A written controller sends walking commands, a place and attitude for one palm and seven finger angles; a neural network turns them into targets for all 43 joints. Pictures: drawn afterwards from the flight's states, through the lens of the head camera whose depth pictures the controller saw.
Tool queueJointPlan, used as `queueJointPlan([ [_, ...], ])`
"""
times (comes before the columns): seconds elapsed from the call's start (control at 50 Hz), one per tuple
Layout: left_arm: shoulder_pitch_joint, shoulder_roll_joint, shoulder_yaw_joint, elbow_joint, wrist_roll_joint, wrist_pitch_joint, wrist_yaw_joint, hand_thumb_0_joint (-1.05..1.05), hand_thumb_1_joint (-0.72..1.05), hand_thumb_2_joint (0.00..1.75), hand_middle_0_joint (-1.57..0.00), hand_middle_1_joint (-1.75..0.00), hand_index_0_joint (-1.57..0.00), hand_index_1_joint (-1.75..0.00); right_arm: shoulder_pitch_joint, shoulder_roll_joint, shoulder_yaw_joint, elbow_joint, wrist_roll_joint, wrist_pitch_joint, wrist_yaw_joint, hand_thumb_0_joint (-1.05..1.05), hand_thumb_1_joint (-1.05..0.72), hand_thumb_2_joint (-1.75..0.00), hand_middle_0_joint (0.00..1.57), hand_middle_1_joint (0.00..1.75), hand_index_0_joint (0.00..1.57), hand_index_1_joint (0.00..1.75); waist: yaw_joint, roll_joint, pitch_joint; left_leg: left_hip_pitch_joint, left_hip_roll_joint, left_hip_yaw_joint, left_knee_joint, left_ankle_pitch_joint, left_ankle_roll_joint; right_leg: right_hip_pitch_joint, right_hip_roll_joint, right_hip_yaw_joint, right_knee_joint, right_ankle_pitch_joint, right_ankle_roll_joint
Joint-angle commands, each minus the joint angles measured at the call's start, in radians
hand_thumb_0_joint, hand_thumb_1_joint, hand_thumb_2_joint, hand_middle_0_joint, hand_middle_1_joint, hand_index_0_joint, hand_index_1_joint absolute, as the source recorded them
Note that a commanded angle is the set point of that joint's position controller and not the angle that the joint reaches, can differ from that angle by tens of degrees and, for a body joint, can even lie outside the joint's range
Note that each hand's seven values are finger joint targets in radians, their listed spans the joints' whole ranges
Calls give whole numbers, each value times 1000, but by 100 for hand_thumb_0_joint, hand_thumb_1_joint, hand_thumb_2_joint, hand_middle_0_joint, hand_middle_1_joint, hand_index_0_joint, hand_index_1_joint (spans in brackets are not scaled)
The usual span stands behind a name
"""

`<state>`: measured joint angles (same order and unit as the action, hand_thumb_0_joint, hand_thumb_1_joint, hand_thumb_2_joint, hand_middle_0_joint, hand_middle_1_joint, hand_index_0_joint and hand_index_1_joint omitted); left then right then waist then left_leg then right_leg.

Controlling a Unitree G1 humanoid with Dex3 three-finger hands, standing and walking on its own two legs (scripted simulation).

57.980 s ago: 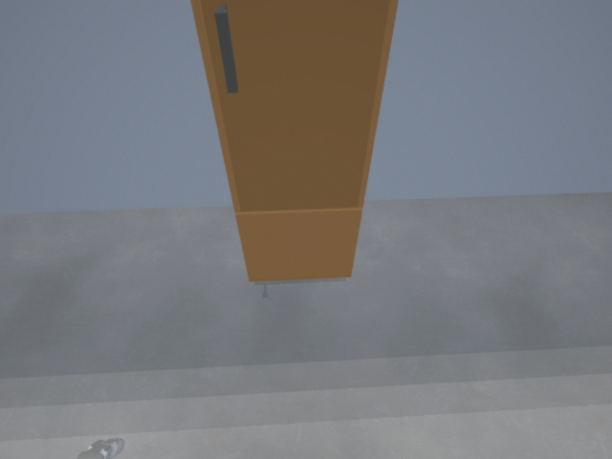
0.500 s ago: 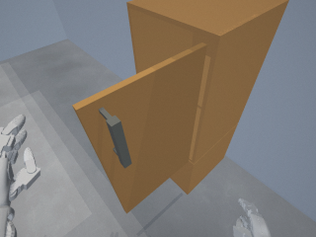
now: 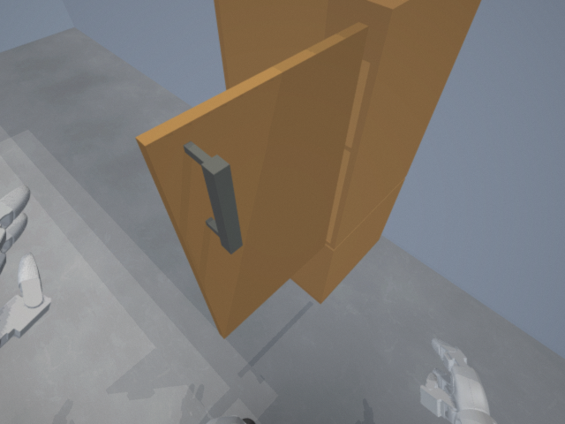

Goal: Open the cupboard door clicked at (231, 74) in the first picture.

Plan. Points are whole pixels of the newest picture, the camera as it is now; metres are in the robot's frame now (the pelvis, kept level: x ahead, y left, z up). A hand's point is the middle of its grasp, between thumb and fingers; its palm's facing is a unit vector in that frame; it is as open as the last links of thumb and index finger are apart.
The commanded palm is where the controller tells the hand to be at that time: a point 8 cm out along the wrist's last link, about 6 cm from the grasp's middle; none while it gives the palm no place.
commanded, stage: step back with the hand held close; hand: left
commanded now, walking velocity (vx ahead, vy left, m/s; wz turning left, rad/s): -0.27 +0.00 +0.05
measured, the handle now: (214, 201) +0.34 +0.12 +0.15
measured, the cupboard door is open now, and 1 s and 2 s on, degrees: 88 88 88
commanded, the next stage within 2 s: stop stepping back and stand still in 0.50 s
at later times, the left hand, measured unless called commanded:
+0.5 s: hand out of the picture +0.09 +0.29 +0.17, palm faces +0.49 -0.77 -0.41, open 7.4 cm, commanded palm +0.02 +0.32 +0.18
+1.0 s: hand out of the picture +0.00 +0.28 +0.16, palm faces +0.38 -0.80 -0.45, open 7.4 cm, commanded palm -0.06 +0.32 +0.18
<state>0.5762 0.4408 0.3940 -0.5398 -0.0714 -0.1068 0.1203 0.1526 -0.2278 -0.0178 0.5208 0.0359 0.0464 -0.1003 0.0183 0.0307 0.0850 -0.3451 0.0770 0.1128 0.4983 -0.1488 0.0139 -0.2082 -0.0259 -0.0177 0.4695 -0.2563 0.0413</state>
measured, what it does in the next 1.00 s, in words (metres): walks backwards: right foot, then left foot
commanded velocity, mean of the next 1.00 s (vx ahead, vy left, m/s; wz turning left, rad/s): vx -0.09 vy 0.00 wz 0.00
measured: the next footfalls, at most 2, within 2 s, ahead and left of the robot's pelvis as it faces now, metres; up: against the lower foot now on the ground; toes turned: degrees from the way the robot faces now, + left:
right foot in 0.60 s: -0.19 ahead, -0.07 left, +0.00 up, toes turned -1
left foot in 0.76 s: -0.16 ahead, +0.15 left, +0.00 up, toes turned +9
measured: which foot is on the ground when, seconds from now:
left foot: down 0.00-0.60, up 0.62-0.74, down 0.76-1.00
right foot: down 0.00-0.34, up 0.36-0.58, down 0.60-1.00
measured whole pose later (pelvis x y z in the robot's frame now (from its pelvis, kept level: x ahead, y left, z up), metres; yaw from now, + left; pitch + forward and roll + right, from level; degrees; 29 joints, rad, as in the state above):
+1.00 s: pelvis -0.20 +0.02 +0.01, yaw +0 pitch -1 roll -1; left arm 0.58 0.42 0.40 -0.50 -0.04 -0.18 0.15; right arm 0.25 -0.20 0.00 0.61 0.00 -0.11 -0.09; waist -0.03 -0.02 0.00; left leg -0.30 -0.03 -0.01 0.41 -0.16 0.03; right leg -0.19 0.03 -0.01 0.46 -0.35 -0.02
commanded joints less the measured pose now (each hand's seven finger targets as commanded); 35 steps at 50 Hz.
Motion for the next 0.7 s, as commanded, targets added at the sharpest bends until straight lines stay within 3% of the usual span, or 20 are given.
queueJointPlan([
  [0.0,19,160,161,-228,5,-93,41,0,90,90,-20,-30,-20,-30,-60,-132,-43,-159,-10,-89,-2,0,-90,-90,20,30,20,30,2,136,-206,46,83,-143,-157,-72,27,29,22,-6,25,56,-21],
  [0.06,26,135,165,-215,13,-111,46,0,90,90,-20,-30,-20,-30,-52,-133,-42,-160,-9,-116,3,0,-90,-90,20,30,20,30,0,184,-156,-143,113,-186,-255,-392,45,89,46,-24,99,-67,-30],
  [0.1,38,153,188,-208,15,-120,48,0,90,90,-20,-30,-20,-30,-50,-135,-49,-156,-10,-129,3,0,-90,-90,20,30,20,30,1,163,-148,-187,100,-187,-242,-443,44,93,48,-13,82,-104,-40],
  [0.14,53,141,171,-205,10,-127,47,0,90,90,-20,-30,-20,-30,-31,-118,-48,-147,-10,-139,9,0,-90,-90,20,30,20,30,-9,59,-142,-97,36,-137,-126,-393,13,-41,6,49,-45,-206,-67],
  [0.18,11,146,154,-212,12,-135,55,0,90,90,-20,-30,-20,-30,-2,-107,-53,-106,-16,-144,8,0,-90,-90,20,30,20,30,-24,-137,-136,136,-57,-85,190,-273,-31,-353,-134,220,-232,-367,-136],
  [0.2,-22,151,152,-211,16,-133,61,0,90,90,-20,-30,-20,-30,1,-107,-54,-77,-24,-146,7,0,-90,-90,20,30,20,30,-29,-167,-139,219,-75,-82,326,-229,-36,-463,-199,272,-263,-346,-166],
  [0.24,-102,129,122,-187,29,-117,67,0,90,90,-20,-30,-20,-30,-3,-93,-39,-55,-35,-151,5,0,-90,-90,20,30,20,30,-43,-200,-136,179,-59,-115,260,-195,-18,-376,-195,195,-178,-133,-137],
  [0.26,-149,136,122,-188,30,-115,67,0,90,90,-20,-30,-20,-30,-11,-102,-36,-58,-33,-156,-2,0,-90,-90,20,30,20,30,-45,-167,-107,145,-43,-138,118,-190,-10,-330,-141,148,-120,-108,-100],
  [0.3,-198,159,138,-221,36,-129,69,0,90,90,-20,-30,-20,-30,-52,-145,-38,-84,-30,-174,-24,0,-90,-90,20,30,20,30,-21,103,-68,-25,97,-320,-189,-255,46,-186,21,37,63,-114,-18],
  [0.32,-164,149,153,-219,39,-145,67,0,90,90,-20,-30,-20,-30,-50,-140,-35,-85,-27,-189,-23,0,-90,-90,20,30,20,30,-17,277,-138,-174,206,-465,-378,-560,87,-6,83,5,307,-180,-8],
  [0.34,-144,142,166,-208,49,-154,67,0,90,90,-20,-30,-20,-30,-34,-143,-45,-83,-35,-199,-18,0,-90,-90,20,30,20,30,-20,317,-161,-304,260,-538,-473,-704,134,109,129,27,548,-211,-11],
  [0.4,-76,137,154,-219,26,-152,65,0,90,90,-20,-30,-20,-30,-36,-111,-55,-67,-37,-207,16,0,-90,-90,20,30,20,30,-2,136,-184,-110,196,-384,-340,-370,123,-45,100,48,539,-237,-36],
  [0.48,-7,114,109,-257,1,-136,59,0,90,90,-20,-30,-20,-30,-40,-93,-30,-52,-48,-202,45,0,-90,-90,20,30,20,30,-7,263,-205,-38,138,-289,-381,-298,47,61,117,-27,174,-272,-61],
  [0.52,-6,126,114,-232,-7,-140,48,0,90,90,-20,-30,-20,-30,-45,-93,-26,-50,-51,-190,44,0,-90,-90,20,30,20,30,0,207,-171,-25,91,-231,-307,-226,7,108,94,-17,-109,-147,-60],
  [0.54,-19,153,128,-219,-6,-148,39,0,90,90,-20,-30,-20,-30,-28,-89,-30,-45,-49,-174,46,0,-90,-90,20,30,20,30,-9,91,-167,69,45,-173,-188,-161,-20,25,31,44,-241,-81,-70],
  [0.56,-54,184,140,-215,-6,-159,37,0,90,90,-20,-30,-20,-30,-24,-83,-29,-40,-43,-156,44,0,-90,-90,20,30,20,30,-20,-70,-162,183,-17,-115,46,-120,-46,-158,-108,184,-301,-6,-114],
  [0.58,-96,220,167,-212,-14,-166,41,0,90,90,-20,-30,-20,-30,-47,-74,-19,-39,-46,-155,36,0,-90,-90,20,30,20,30,-10,-148,-172,200,-59,-93,224,-151,-57,-243,-215,238,-307,155,-140],
  [0.6,-117,196,138,-199,-8,-158,38,0,90,90,-20,-30,-20,-30,-41,-87,-35,-26,-30,-170,31,0,-90,-90,20,30,20,30,-7,-216,-215,140,-107,-127,382,-219,-50,-241,-250,271,-253,220,-151],
  [0.64,-25,151,137,-106,3,-109,33,0,90,90,-20,-30,-20,-30,-41,-70,-21,-47,-21,-157,21,0,-90,-90,20,30,20,30,-19,-184,-194,-27,-65,-172,344,-187,-21,-31,-206,181,-84,534,-150],
  [0.68,-61,156,141,-112,7,-97,38,0,90,90,-20,-30,-20,-30,-50,-75,-4,-52,-22,-156,2,0,-90,-90,20,30,20,30,-28,-123,-186,30,-65,-139,111,-91,-6,33,-157,154,-43,577,-111],
])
